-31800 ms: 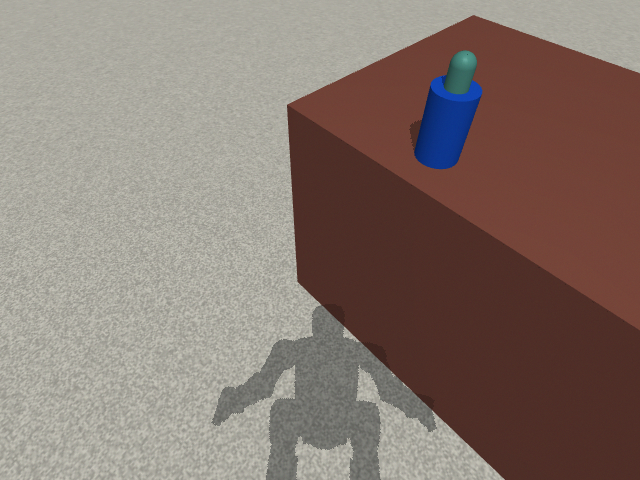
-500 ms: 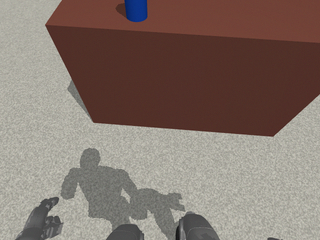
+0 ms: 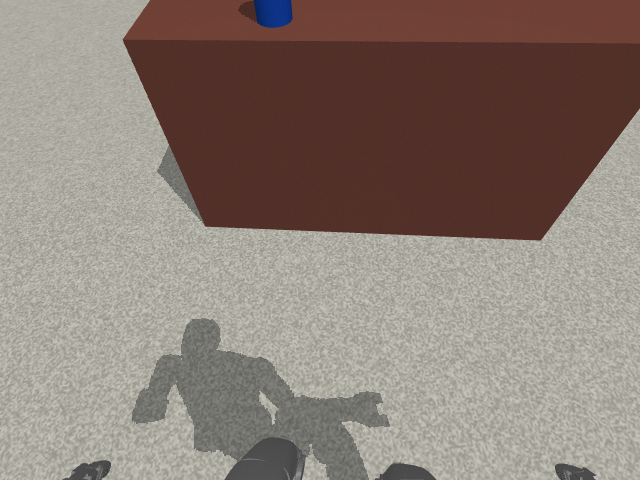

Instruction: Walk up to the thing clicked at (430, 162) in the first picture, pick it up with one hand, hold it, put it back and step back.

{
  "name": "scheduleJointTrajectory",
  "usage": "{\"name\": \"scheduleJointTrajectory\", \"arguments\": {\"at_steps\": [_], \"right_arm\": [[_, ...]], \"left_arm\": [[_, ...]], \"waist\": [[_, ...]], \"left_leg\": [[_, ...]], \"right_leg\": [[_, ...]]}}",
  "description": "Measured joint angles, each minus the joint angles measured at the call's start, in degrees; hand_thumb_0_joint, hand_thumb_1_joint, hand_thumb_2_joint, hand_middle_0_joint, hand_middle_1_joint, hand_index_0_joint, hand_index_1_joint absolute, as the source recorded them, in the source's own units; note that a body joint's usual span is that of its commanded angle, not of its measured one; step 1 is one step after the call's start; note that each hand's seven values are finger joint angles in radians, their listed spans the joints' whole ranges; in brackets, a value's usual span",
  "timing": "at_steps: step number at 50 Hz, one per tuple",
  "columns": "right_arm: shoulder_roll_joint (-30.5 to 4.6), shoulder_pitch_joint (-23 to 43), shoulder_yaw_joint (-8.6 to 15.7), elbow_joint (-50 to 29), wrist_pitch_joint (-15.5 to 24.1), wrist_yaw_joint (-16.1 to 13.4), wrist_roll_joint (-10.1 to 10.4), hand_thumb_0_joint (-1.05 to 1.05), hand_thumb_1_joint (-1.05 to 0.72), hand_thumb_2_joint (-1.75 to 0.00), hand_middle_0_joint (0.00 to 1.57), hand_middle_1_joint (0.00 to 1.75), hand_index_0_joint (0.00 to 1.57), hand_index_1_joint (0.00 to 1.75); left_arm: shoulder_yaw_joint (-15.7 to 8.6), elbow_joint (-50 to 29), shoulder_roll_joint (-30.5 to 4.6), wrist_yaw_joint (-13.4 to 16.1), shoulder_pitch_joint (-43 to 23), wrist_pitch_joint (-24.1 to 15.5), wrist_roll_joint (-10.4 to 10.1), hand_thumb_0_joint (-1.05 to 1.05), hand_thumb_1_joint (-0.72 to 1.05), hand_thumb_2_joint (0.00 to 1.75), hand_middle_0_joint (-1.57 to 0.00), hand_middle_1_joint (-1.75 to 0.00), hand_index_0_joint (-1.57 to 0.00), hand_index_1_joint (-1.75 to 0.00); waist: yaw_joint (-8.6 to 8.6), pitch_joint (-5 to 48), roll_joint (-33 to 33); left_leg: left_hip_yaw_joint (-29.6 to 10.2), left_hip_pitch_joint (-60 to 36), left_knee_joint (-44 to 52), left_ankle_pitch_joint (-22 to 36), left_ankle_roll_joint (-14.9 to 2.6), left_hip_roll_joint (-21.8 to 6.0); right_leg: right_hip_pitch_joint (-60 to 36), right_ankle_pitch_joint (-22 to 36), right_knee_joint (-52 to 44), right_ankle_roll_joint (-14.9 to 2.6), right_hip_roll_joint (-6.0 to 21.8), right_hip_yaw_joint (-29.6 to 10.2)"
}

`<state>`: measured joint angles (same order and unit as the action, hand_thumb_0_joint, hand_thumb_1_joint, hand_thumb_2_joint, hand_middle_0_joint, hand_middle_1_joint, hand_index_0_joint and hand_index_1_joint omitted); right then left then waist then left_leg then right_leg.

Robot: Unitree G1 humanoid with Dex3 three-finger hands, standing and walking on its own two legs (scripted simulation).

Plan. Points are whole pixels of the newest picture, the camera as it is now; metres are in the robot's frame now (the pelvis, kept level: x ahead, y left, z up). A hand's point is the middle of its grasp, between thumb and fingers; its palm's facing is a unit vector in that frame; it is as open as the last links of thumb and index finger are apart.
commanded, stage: step back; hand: left
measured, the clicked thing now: out of the picture +1.09 +0.18 +0.10
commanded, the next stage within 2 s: stand in 1.02 s
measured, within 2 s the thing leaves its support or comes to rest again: neither
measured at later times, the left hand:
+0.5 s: hand out of the picture -0.02 +0.28 -0.14, palm faces +0.06 -0.93 -0.35, open 7.4 cm
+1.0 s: hand out of the picture +0.09 +0.29 -0.13, palm faces +0.04 -0.93 -0.36, open 7.4 cm
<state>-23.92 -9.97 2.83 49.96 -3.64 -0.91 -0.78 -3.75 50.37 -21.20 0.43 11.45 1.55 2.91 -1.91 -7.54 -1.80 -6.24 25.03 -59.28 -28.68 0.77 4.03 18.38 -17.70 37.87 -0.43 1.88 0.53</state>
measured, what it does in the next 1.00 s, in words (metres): steps on the spot: left foot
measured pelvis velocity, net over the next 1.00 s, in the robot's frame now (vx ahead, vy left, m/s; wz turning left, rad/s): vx -0.01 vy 0.02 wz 0.02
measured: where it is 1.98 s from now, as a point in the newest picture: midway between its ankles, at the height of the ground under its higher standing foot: outside the picture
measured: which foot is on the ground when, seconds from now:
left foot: up 0.00-0.06, down 0.08-1.00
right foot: down 0.00-1.00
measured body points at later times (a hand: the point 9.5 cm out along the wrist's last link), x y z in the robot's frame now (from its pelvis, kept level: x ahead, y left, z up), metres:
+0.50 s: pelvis -0.05 +0.01 +0.01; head -0.05 +0.01 +0.46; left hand -0.02 +0.32 -0.12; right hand +0.04 -0.30 -0.12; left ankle -0.04 +0.13 -0.71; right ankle -0.03 -0.11 -0.72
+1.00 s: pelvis -0.01 +0.02 +0.01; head +0.00 +0.02 +0.46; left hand +0.09 +0.34 -0.11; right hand +0.09 -0.27 -0.12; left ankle -0.03 +0.13 -0.72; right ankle -0.02 -0.11 -0.72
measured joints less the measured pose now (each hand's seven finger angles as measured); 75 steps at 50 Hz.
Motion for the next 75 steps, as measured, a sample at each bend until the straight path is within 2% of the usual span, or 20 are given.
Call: {"name": "scheduleJointTrajectory", "arguments": {"at_steps": [3,5,6,9,12,15,17,19,21,24,26,28,29,32,34,36,38,45,56,75], "right_arm": [[0.62,-1.68,-0.02,2.10,0.34,0.49,-0.54,0.00,-0.91,-0.90,0.20,0.30,0.20,0.30],[1.75,-1.85,0.24,3.88,1.06,0.72,-0.80,0.00,-0.91,-0.90,0.20,0.30,0.20,0.30],[2.47,-1.82,0.18,4.62,1.34,0.84,-1.05,0.00,-0.91,-0.90,0.20,0.30,0.20,0.30],[3.45,-2.42,-0.60,5.82,2.21,1.47,-1.29,0.00,-0.90,-0.90,0.20,0.30,0.20,0.30],[4.39,-2.30,-1.14,6.38,3.18,1.53,-1.49,0.00,-0.90,-0.90,0.21,0.30,0.21,0.30],[4.43,-1.62,-1.07,6.30,3.27,1.89,-1.66,0.00,-0.90,-0.90,0.21,0.30,0.21,0.30],[3.82,-0.89,-0.89,6.19,2.93,1.86,-1.38,0.00,-0.90,-0.90,0.21,0.30,0.21,0.30],[3.54,-0.82,-0.73,6.39,2.62,1.70,-1.02,0.00,-0.90,-0.90,0.21,0.30,0.21,0.30],[3.15,-0.83,-0.52,6.72,2.64,1.76,-0.74,0.00,-0.90,-0.90,0.21,0.30,0.21,0.30],[2.00,-1.19,-0.13,7.03,3.33,1.89,-0.49,0.00,-0.90,-0.90,0.20,0.30,0.20,0.30],[1.53,-1.56,0.10,7.41,3.81,1.96,-0.50,0.00,-0.90,-0.90,0.20,0.30,0.20,0.30],[1.81,-1.48,0.36,8.02,4.30,1.74,-0.74,0.00,-0.90,-0.90,0.20,0.30,0.20,0.30],[2.19,-1.38,0.36,8.24,4.52,1.59,-0.93,0.00,-0.91,-0.90,0.20,0.30,0.20,0.30],[3.35,-0.99,-0.19,8.44,4.93,1.61,-1.16,0.00,-0.91,-0.90,0.20,0.30,0.20,0.30],[4.19,-0.57,-0.62,8.38,5.28,1.57,-1.27,0.00,-0.90,-0.90,0.20,0.30,0.20,0.30],[4.61,0.03,-0.91,8.47,5.29,1.55,-1.02,0.00,-0.90,-0.90,0.20,0.30,0.20,0.30],[4.61,0.88,-1.09,8.71,4.87,1.36,-0.33,0.00,-0.90,-0.90,0.20,0.30,0.20,0.30],[4.66,2.56,-1.25,10.15,4.53,1.04,0.09,0.00,-0.90,-0.90,0.20,0.30,0.20,0.30],[4.76,6.13,-2.09,11.96,4.90,0.96,0.58,0.00,-0.90,-0.90,0.20,0.30,0.20,0.30],[4.35,5.69,-2.68,15.44,4.56,1.29,0.62,0.00,-0.90,-0.90,0.20,0.30,0.20,0.30]], "left_arm": [[-0.17,-0.96,-1.03,-0.11,-1.19,-0.45,-0.18,0.01,0.90,0.90,-0.21,-0.30,-0.21,-0.30],[-0.21,-0.85,-2.09,-0.18,-2.18,-0.28,-0.51,0.01,0.90,0.90,-0.21,-0.30,-0.21,-0.30],[-0.28,-0.34,-2.36,-0.11,-2.33,-0.10,-0.82,0.01,0.90,0.90,-0.21,-0.30,-0.21,-0.30],[-0.18,2.35,-2.29,-0.55,-1.52,0.43,-1.50,0.01,0.90,0.90,-0.20,-0.30,-0.21,-0.30],[-0.24,4.28,-2.61,-1.36,-0.14,0.05,-1.95,0.01,0.90,0.90,-0.20,-0.30,-0.21,-0.30],[-0.40,6.03,-2.20,-1.87,1.34,-0.58,-1.79,0.01,0.90,0.90,-0.20,-0.30,-0.21,-0.30],[-0.52,7.23,-1.10,-1.70,1.50,-1.18,-1.37,0.01,0.90,0.90,-0.20,-0.30,-0.21,-0.30],[-0.33,7.67,-0.26,-1.67,1.96,-1.96,-0.83,0.01,0.90,0.90,-0.20,-0.30,-0.21,-0.30],[-0.08,7.75,0.37,-1.71,2.25,-2.53,-0.55,0.01,0.90,0.90,-0.20,-0.30,-0.21,-0.30],[0.24,7.69,1.31,-1.66,1.97,-2.94,-0.49,0.01,0.90,0.90,-0.20,-0.30,-0.21,-0.30],[0.47,7.71,1.39,-1.80,1.61,-2.78,-0.52,0.01,0.90,0.90,-0.21,-0.30,-0.21,-0.30],[0.73,7.75,0.93,-1.81,1.10,-2.28,-0.73,0.01,0.90,0.90,-0.21,-0.30,-0.21,-0.30],[0.87,7.91,0.65,-1.77,0.97,-2.00,-1.06,0.01,0.90,0.90,-0.21,-0.30,-0.21,-0.30],[0.92,8.70,-0.19,-1.72,0.30,-1.34,-1.74,0.01,0.90,0.90,-0.20,-0.30,-0.21,-0.30],[0.79,9.00,-0.86,-1.58,-0.36,-1.47,-2.04,0.01,0.90,0.90,-0.20,-0.30,-0.21,-0.30],[0.76,9.26,-1.20,-1.40,-1.10,-2.07,-2.23,0.01,0.90,0.90,-0.20,-0.30,-0.21,-0.30],[0.69,9.66,-0.91,-1.06,-2.20,-2.73,-2.09,0.01,0.90,0.90,-0.20,-0.30,-0.21,-0.30],[1.66,9.78,-0.05,-0.95,-4.77,-3.00,-2.06,0.01,0.90,0.90,-0.20,-0.30,-0.21,-0.30],[2.61,11.20,0.84,-0.59,-8.78,-2.74,-2.94,0.01,0.90,0.90,-0.20,-0.30,-0.21,-0.30],[3.39,15.58,1.47,-1.03,-6.84,-2.75,-2.39,0.01,0.90,0.90,-0.20,-0.30,-0.21,-0.30]], "waist": [[0.40,0.30,0.50],[0.24,-0.27,2.66],[-0.17,-0.47,3.84],[0.82,1.50,3.43],[1.07,2.83,3.75],[0.99,4.00,3.26],[0.94,3.73,1.25],[0.68,4.38,0.27],[0.05,4.80,0.46],[-0.43,4.75,0.19],[-0.47,4.86,0.27],[-0.40,4.40,1.57],[-0.38,4.36,2.38],[0.19,4.59,3.23],[0.45,4.23,3.62],[0.60,3.80,3.55],[0.79,3.13,2.50],[1.27,4.45,1.44],[1.43,3.64,2.00],[1.71,4.01,1.99]], "left_leg": [[3.28,-7.15,13.45,-0.68,-0.53,-2.43],[4.99,-10.83,21.61,6.67,-1.20,-1.49],[5.81,-11.16,22.14,8.23,-1.46,-0.81],[5.45,-10.61,22.65,9.17,-2.77,-1.73],[5.86,-11.18,24.69,10.79,-2.30,-2.68],[6.56,-10.98,24.63,10.89,-1.81,-3.84],[6.05,-10.54,22.89,10.08,-1.30,-5.59],[4.06,-9.34,20.19,5.33,-1.38,-5.23],[3.00,-7.71,16.26,2.27,-1.34,-3.67],[3.05,-6.79,15.71,2.13,-1.40,-3.25],[3.95,-8.17,20.71,3.87,-1.44,-3.73],[4.94,-10.01,25.49,12.24,-1.56,-2.90],[5.49,-10.37,26.04,13.39,-1.79,-2.35],[5.99,-10.72,26.43,12.33,-2.43,-2.44],[6.22,-11.37,27.25,12.25,-2.30,-2.85],[6.38,-11.82,27.40,11.97,-2.00,-3.29],[6.02,-12.02,26.56,11.24,-1.51,-4.08],[5.67,-13.74,28.23,10.94,-1.52,-3.43],[5.81,-17.42,34.29,13.63,-1.57,-3.16],[5.81,-20.06,41.99,18.77,-1.18,-3.37]], "right_leg": [[1.87,0.25,1.75,0.45,1.35,1.74],[3.20,-0.08,4.09,0.95,3.23,1.24],[3.62,-2.08,5.18,0.63,3.36,-0.20],[4.78,-9.16,10.54,0.09,0.05,-2.78],[2.96,-7.86,9.88,-0.18,-0.96,-3.06],[-2.29,-7.34,1.15,-0.14,-1.06,-1.37],[-5.04,0.11,-4.46,-0.14,-2.65,-0.40],[-5.15,1.59,-5.24,-0.49,-3.32,0.20],[-4.89,1.15,-5.24,-1.18,-2.79,0.13],[-5.05,1.58,-6.04,-0.71,-1.85,0.52],[-4.87,1.31,-5.73,0.13,-1.14,0.85],[-4.50,0.27,-4.01,1.07,0.22,0.40],[-4.15,-0.56,-3.07,0.79,0.63,-0.36],[-2.75,-6.74,0.89,-0.08,-0.43,-1.51],[-2.77,-7.60,1.01,-0.45,-0.84,-1.21],[-4.65,-3.48,-4.45,-0.59,-0.82,-0.37],[-6.39,2.99,-8.08,0.44,-1.43,0.21],[-7.51,0.56,-7.85,1.06,-0.73,0.59],[-10.92,3.02,-13.40,1.45,-0.47,0.48],[-13.26,7.87,-20.51,1.24,-0.70,0.50]]}}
